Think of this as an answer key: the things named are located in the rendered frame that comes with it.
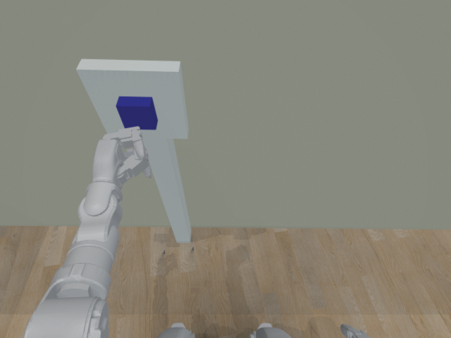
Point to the robot right shin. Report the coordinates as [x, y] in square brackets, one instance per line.
[264, 325]

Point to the robot right hand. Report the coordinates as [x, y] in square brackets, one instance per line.
[351, 332]

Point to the left robot upper arm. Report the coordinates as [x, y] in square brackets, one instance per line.
[74, 317]

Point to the robot shin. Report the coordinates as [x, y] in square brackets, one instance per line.
[264, 325]
[178, 325]

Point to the robot left hand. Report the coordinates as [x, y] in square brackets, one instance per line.
[109, 157]

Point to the button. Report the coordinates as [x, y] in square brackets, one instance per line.
[137, 111]

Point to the robot left forearm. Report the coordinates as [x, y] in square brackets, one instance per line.
[86, 270]

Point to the robot left shin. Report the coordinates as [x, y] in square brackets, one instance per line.
[178, 325]

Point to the panel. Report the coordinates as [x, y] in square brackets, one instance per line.
[106, 80]

